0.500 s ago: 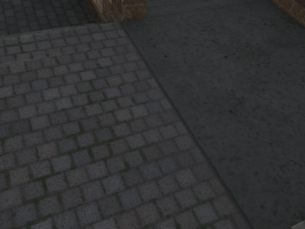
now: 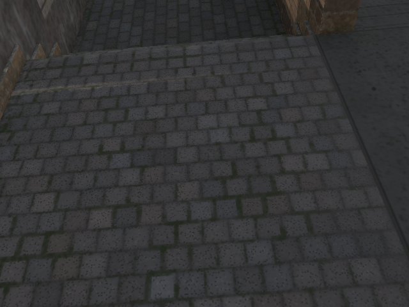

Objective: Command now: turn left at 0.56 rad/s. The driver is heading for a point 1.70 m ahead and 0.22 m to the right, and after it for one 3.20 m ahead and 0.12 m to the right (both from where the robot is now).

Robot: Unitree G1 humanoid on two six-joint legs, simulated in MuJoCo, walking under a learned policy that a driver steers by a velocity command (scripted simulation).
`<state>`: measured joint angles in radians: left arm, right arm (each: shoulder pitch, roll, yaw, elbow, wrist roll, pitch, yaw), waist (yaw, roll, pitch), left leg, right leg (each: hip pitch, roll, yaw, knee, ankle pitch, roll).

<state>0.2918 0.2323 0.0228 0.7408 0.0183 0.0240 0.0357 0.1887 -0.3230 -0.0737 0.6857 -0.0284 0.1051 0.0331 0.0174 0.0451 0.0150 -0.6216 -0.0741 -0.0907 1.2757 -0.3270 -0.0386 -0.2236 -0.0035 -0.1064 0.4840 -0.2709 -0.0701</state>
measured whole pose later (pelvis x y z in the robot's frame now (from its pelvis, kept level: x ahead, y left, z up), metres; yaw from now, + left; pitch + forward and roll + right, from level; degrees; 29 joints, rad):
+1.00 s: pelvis +0.17 -0.07 -0.05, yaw -18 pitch +0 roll -1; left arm 0.28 0.26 0.06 0.93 0.03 -0.01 -0.01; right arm 0.26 -0.28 -0.06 0.88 -0.05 -0.05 0.03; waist -0.02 0.05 0.04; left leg -0.49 0.08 -0.01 1.30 -0.47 0.01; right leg -0.31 0.09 -0.05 0.85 -0.53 -0.09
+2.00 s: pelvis +0.77 -0.23 -0.16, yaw +9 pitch +0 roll -1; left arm 0.34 0.23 0.04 0.94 0.02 -0.11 0.02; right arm 0.17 -0.29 -0.08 0.86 -0.04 0.00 0.05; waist 0.02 0.05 0.03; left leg -0.65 0.04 -0.04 1.04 -0.16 0.04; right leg -0.10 0.01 -0.15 0.32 -0.22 -0.04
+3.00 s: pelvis +1.27 -0.17 -0.16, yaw -11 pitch +1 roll +0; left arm 0.32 0.26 0.08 0.90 0.00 -0.04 0.00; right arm 0.13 -0.24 -0.04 0.79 -0.05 -0.04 0.01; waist 0.02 0.02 0.05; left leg -0.61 0.12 -0.04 1.06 -0.26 -0.03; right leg -0.18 0.15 0.01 0.35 -0.18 -0.15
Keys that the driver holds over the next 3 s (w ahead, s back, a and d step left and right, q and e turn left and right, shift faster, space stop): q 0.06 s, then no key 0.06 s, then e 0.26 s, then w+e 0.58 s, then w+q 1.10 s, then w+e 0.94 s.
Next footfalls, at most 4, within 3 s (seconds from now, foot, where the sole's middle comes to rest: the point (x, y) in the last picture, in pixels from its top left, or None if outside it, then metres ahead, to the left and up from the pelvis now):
0.22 left None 0.02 0.11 -0.78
0.86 right None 0.13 -0.14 -0.78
1.30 left None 0.54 -0.12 -0.94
1.70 right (314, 246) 0.80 -0.32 -0.94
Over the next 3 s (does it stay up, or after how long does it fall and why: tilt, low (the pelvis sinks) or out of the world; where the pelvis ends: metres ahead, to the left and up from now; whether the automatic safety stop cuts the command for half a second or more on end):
stays up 1.27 -0.17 -0.16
